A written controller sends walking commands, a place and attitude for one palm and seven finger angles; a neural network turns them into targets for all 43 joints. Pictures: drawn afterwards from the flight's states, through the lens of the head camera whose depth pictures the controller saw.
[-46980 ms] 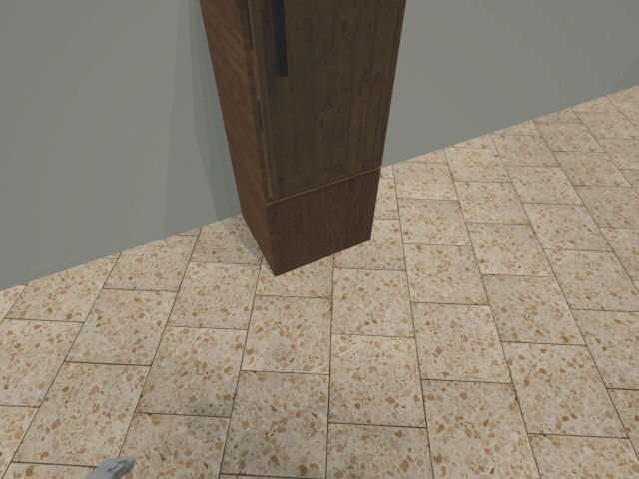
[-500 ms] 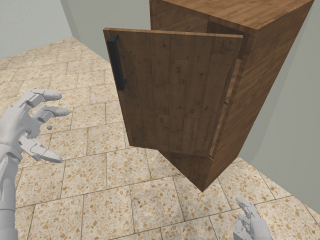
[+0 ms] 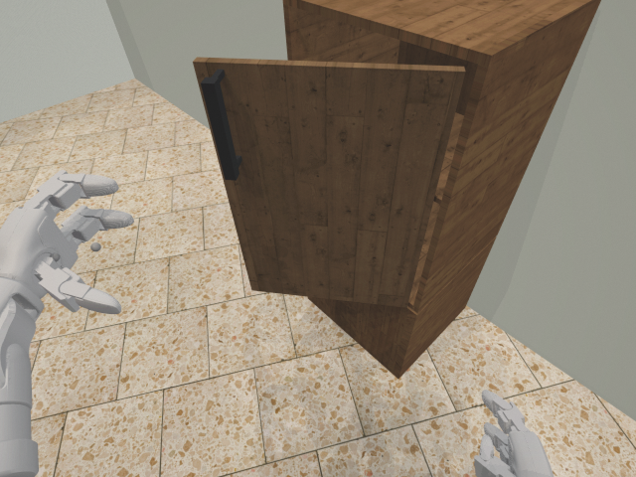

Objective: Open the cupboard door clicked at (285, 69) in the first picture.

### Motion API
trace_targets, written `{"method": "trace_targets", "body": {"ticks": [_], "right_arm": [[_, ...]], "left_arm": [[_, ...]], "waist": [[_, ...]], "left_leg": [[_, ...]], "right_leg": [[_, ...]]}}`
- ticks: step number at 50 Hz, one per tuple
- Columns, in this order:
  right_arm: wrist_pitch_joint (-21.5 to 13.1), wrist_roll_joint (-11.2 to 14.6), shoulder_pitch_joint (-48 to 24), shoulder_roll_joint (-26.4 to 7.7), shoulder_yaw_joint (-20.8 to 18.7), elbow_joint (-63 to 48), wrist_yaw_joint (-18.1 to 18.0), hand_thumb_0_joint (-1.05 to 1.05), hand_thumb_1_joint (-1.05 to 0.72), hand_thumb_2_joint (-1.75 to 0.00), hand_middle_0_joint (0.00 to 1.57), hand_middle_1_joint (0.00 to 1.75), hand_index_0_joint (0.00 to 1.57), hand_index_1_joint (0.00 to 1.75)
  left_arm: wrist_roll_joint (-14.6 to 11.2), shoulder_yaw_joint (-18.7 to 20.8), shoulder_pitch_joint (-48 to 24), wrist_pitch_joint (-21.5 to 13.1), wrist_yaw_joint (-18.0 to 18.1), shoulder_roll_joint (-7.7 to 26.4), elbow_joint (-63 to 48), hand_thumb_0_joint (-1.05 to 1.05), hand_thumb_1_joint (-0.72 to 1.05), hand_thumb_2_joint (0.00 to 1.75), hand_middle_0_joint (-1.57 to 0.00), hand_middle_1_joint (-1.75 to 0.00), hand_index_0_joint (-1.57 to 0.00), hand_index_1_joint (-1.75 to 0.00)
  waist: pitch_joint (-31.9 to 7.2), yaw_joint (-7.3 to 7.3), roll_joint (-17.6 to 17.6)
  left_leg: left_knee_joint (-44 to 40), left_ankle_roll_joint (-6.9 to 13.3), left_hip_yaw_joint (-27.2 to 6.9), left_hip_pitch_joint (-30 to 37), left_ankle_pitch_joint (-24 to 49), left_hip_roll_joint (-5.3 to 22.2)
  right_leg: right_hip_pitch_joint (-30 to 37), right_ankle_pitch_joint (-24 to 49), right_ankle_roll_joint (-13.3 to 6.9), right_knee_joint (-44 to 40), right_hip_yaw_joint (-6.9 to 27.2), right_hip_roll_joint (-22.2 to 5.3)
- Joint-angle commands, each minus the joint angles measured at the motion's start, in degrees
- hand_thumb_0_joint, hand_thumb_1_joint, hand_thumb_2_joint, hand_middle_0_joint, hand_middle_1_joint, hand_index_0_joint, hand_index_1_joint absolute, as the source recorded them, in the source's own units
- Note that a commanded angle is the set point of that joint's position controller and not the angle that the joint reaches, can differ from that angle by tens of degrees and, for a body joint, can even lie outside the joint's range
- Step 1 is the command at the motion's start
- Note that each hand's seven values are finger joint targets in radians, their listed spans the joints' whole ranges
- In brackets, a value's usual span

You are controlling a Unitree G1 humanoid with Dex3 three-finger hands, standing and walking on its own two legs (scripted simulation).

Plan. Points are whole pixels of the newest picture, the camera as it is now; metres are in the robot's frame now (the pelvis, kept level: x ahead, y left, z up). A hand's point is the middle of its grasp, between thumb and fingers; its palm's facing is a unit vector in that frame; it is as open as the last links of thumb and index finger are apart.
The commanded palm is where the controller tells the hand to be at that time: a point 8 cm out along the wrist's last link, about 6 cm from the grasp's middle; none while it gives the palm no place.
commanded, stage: raise the hand with hooked fingers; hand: left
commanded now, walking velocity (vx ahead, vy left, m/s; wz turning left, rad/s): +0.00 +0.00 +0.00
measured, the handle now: (225, 127) +0.59 +0.22 +0.15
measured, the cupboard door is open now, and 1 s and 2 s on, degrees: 38 38 38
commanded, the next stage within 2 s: move the hooked fingers beside the handle in 0.06 s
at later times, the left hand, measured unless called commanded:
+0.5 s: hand (123, 221) +0.34 +0.27 +0.17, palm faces -0.01 -1.00 -0.07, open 14.0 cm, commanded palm +0.31 +0.32 +0.17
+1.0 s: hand (143, 179) +0.42 +0.28 +0.17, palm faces +0.00 -1.00 -0.04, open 14.0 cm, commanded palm +0.40 +0.33 +0.16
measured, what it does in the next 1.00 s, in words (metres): stands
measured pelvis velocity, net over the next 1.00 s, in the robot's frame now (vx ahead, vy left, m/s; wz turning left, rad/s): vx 0.01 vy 0.01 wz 0.00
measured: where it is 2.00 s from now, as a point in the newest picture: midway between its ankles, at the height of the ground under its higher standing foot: outside the picture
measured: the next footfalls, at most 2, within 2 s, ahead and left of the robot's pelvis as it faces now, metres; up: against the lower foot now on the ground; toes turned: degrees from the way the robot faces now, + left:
none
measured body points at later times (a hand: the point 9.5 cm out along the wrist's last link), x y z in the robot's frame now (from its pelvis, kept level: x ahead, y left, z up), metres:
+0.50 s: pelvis +0.00 +0.01 +0.00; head +0.01 -0.01 +0.45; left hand +0.34 +0.32 +0.18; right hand +0.17 -0.22 -0.08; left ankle -0.03 +0.10 -0.74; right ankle +0.04 -0.09 -0.74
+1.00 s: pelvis +0.01 +0.01 +0.00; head +0.04 +0.00 +0.45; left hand +0.41 +0.33 +0.18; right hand +0.11 -0.26 -0.10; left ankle -0.03 +0.10 -0.74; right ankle +0.04 -0.09 -0.74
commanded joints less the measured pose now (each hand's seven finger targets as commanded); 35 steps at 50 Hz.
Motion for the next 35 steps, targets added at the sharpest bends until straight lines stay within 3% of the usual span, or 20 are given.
{"method": "trace_targets", "body": {"ticks": [1,6,8,9,11,15,16,19,21,25,29,31,35], "right_arm": [[-2.97,0.37,-6.54,-7.06,-2.89,-8.45,-0.68,0.0,-0.9,-0.9,0.2,0.3,0.2,0.3],[-3.35,0.17,-7.25,-6.63,-2.54,-9.57,-0.38,0.0,-0.9,-0.9,0.2,0.3,0.2,0.3],[-3.52,0.17,-7.05,-6.28,-2.47,-9.52,-0.36,0.0,-0.9,-0.9,0.2,0.3,0.2,0.3],[-3.63,0.21,-7.08,-6.15,-2.25,-9.18,-0.47,0.0,-0.9,-0.9,0.2,0.3,0.2,0.3],[-3.72,0.15,-6.16,-6.25,-2.29,-8.33,-0.67,0.0,-0.9,-0.9,0.2,0.3,0.2,0.3],[-3.94,0.28,-5.21,-6.85,-2.55,-7.03,-1.19,0.0,-0.9,-0.9,0.2,0.3,0.2,0.3],[-3.73,0.19,-5.04,-7.01,-2.56,-6.97,-1.11,0.0,-0.9,-0.9,0.2,0.3,0.2,0.3],[-3.44,0.32,-4.67,-7.16,-2.59,-6.68,-1.34,0.0,-0.9,-0.9,0.2,0.3,0.2,0.3],[-3.23,0.14,-4.53,-7.13,-2.47,-6.68,-1.27,0.0,-0.9,-0.9,0.2,0.3,0.2,0.3],[-3.18,-0.21,-3.87,-7.13,-2.74,-6.89,-1.14,0.0,-0.9,-0.9,0.2,0.3,0.2,0.3],[-2.26,-0.2,-2.37,-7.81,-3.03,-6.06,-0.69,0.0,-0.9,-0.9,0.2,0.3,0.2,0.3],[-1.86,-0.27,-1.97,-8.02,-3.29,-6.48,-0.37,0.0,-0.9,-0.9,0.2,0.3,0.2,0.3],[-1.11,0.03,-0.71,-8.53,-3.59,-6.1,-0.55,0.0,-0.9,-0.9,0.2,0.3,0.2,0.3]], "left_arm": [[-1.63,4.88,-16.26,-2.09,-1.23,16.55,-7.72,0.0,-0.5,0.3,-0.3,-1.2,-0.3,-1.2],[-1.71,6.05,-17.95,-2.75,-1.0,18.56,-11.79,0.0,-0.5,0.3,-0.3,-1.2,-0.3,-1.2],[-1.75,6.38,-18.18,-3.58,-0.66,18.54,-13.02,0.0,-0.5,0.3,-0.3,-1.2,-0.3,-1.2],[-1.53,4.73,-20.05,-4.01,-0.52,17.13,-13.05,0.0,-0.5,0.3,-0.3,-1.2,-0.3,-1.2],[-1.48,3.21,-22.34,-4.34,-0.07,15.93,-10.96,0.0,-0.5,0.3,-0.3,-1.2,-0.3,-1.2],[-0.18,1.09,-24.96,-3.76,0.62,14.45,-6.53,0.0,-0.5,0.3,-0.3,-1.2,-0.3,-1.2],[0.33,1.39,-25.59,-3.48,0.63,15.79,-6.37,0.0,-0.5,0.3,-0.3,-1.2,-0.3,-1.2],[1.27,-0.16,-30.31,-3.53,1.06,15.43,-3.75,0.0,-0.5,0.3,-0.3,-1.2,-0.3,-1.2],[1.29,-0.24,-32.05,-4.04,1.19,15.84,-2.76,0.0,-0.5,0.3,-0.3,-1.2,-0.3,-1.2],[1.3,2.62,-33.46,-5.95,1.75,18.08,-1.46,0.0,-0.5,0.3,-0.3,-1.2,-0.3,-1.2],[1.83,2.9,-33.19,-5.7,1.47,18.65,4.79,0.0,-0.5,0.3,-0.3,-1.2,-0.3,-1.2],[2.06,2.87,-32.25,-5.27,1.23,18.83,5.79,0.0,-0.5,0.3,-0.3,-1.2,-0.3,-1.2],[2.53,1.72,-37.85,-5.64,0.76,19.13,7.78,0.0,-0.5,0.3,-0.3,-1.2,-0.3,-1.2]], "waist": [[-8.63,-0.36,-1.12],[-12.63,0.5,1.11],[-13.57,0.29,1.89],[-12.78,-0.29,2.91],[-10.05,-0.92,0.95],[-9.31,-1.71,3.11],[-9.73,-1.29,3.02],[-10.55,-2.31,0.33],[-11.37,-1.97,0.59],[-17.01,-1.08,1.41],[-14.92,-1.27,0.36],[-15.84,-0.91,-0.68],[-15.85,-2.44,0.52]], "left_leg": [[-3.77,0.39,-5.46,-5.02,9.69,-0.04],[-4.01,0.22,-6.0,-3.01,12.79,-0.55],[-4.36,0.18,-6.0,-2.34,13.7,-0.5],[-4.59,0.06,-5.92,-2.01,13.52,-0.44],[-5.0,-0.04,-6.45,-1.93,12.55,-0.2],[-5.56,-0.25,-6.64,-1.38,12.16,-0.18],[-5.53,-0.35,-6.61,-1.11,12.93,-0.22],[-5.76,-0.29,-7.06,-1.63,12.29,-0.09],[-5.6,-0.39,-7.1,-1.18,13.23,-0.19],[-4.93,-0.72,-6.74,-0.34,18.2,-0.43],[-4.74,-0.49,-5.98,-2.37,19.84,-0.33],[-4.39,-0.28,-5.62,-2.38,20.9,-0.18],[-3.98,-0.03,-5.33,-2.82,19.57,-0.22]], "right_leg": [[8.0,3.18,1.11,-3.45,9.07,-1.67],[9.39,6.76,0.71,-2.06,7.04,-0.85],[9.76,8.05,0.77,-1.95,6.55,-0.69],[8.9,8.09,0.8,-2.14,6.3,-0.57],[6.76,6.78,0.72,-2.78,5.93,-0.08],[4.65,6.06,0.58,-2.72,5.22,-0.31],[5.47,6.64,0.35,-2.81,5.42,-0.21],[4.67,5.73,0.62,-2.61,4.95,-0.26],[5.33,6.5,0.34,-2.53,5.16,-0.19],[8.34,11.62,0.27,-1.24,5.19,-0.6],[8.03,14.28,0.22,-0.95,5.31,-0.73],[8.32,15.51,0.25,-0.69,5.52,-0.82],[6.78,15.05,0.41,-0.69,5.93,-0.95]]}}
